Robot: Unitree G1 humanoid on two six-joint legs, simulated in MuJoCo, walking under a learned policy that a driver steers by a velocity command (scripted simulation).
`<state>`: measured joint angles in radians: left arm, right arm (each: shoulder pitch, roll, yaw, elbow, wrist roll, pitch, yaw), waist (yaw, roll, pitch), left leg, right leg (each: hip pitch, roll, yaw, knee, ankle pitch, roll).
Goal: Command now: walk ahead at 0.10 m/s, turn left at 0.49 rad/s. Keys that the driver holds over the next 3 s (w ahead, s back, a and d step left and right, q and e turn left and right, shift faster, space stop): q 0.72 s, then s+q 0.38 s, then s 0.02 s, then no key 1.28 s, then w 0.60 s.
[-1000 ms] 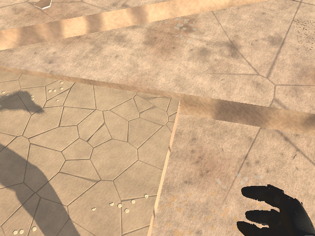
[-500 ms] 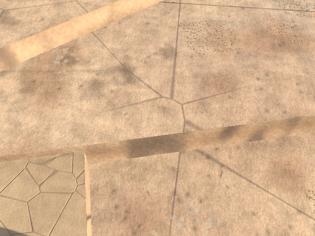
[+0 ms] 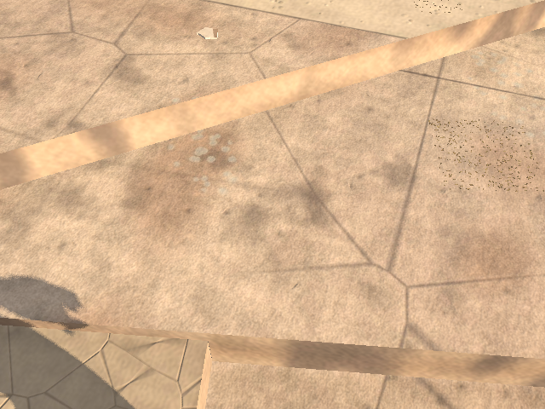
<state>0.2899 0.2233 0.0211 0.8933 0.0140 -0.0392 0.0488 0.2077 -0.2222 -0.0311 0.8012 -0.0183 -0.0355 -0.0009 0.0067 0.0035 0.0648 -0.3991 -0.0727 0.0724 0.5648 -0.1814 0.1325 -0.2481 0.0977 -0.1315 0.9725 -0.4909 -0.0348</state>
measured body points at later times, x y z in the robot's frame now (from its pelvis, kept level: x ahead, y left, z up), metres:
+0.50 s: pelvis +0.06 -0.07 +0.02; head +0.09 -0.09 +0.46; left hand +0.09 +0.21 -0.09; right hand +0.24 -0.32 -0.11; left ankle +0.04 +0.03 -0.68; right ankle +0.09 -0.17 -0.72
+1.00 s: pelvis +0.01 -0.08 +0.01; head +0.03 -0.03 +0.46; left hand -0.07 +0.20 -0.12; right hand +0.29 -0.23 -0.08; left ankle -0.02 -0.01 -0.72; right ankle +0.07 -0.21 -0.64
